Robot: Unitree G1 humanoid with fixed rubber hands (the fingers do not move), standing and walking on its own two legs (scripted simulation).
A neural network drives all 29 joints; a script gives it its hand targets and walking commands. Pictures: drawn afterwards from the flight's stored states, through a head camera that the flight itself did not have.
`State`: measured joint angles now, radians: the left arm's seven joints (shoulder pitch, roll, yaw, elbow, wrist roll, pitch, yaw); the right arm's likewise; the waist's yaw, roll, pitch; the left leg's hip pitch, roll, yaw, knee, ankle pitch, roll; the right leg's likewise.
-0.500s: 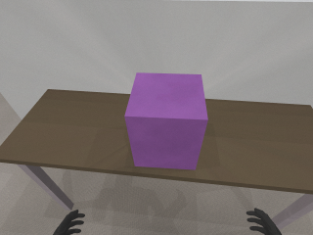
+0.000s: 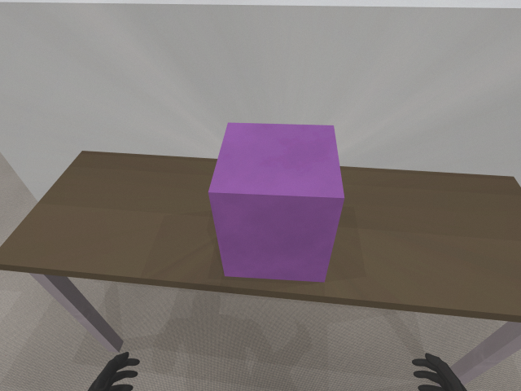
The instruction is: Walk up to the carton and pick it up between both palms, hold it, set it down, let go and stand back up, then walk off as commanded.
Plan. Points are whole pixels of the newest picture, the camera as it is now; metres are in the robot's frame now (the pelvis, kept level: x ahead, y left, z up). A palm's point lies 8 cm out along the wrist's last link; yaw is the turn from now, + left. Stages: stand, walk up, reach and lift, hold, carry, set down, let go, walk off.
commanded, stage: stand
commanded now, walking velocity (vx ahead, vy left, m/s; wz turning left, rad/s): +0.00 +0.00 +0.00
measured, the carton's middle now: (277, 203) +0.48 +0.00 +0.01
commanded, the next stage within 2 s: walk up in 0.50 s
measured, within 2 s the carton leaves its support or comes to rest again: neither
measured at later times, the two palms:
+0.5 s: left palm out of the picture +0.13 +0.27 -0.07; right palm out of the picture +0.14 -0.27 -0.08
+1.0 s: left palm out of the picture +0.06 +0.34 -0.11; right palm out of the picture +0.06 -0.26 -0.10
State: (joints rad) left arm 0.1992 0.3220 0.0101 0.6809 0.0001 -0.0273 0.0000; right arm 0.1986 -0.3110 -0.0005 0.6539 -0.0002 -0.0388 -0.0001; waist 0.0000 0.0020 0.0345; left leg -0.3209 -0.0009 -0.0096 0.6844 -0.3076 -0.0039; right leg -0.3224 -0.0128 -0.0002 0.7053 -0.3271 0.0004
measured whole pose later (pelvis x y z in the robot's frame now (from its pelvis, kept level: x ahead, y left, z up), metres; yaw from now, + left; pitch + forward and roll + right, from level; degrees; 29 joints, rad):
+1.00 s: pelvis -0.06 +0.04 -0.02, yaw +0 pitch -2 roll -1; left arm 0.19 0.41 0.02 0.71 0.00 0.02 0.02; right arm 0.20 -0.37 -0.04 0.69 0.00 0.03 0.00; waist 0.00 0.00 0.18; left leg -0.36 0.00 0.00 0.84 -0.44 0.03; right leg -0.51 -0.01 0.04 0.91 -0.43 0.00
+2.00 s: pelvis -0.29 +0.00 -0.01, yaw -6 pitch -6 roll +3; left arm 0.30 0.41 0.05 0.71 0.00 -0.01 -0.02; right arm 0.22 -0.40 -0.04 0.70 0.00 0.00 -0.02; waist 0.00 -0.01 0.09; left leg -0.43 0.04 0.00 0.94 -0.49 0.01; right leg -0.35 0.02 0.07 0.84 -0.42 -0.05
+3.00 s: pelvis -0.22 +0.03 -0.01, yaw -6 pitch -2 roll +1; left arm 0.31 0.40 0.05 0.71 0.00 -0.05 -0.02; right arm 0.28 -0.41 -0.05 0.70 0.00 -0.04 0.00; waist 0.00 0.01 0.04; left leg -0.37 0.05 0.00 0.78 -0.38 0.00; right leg -0.37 0.01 0.05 0.77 -0.35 0.00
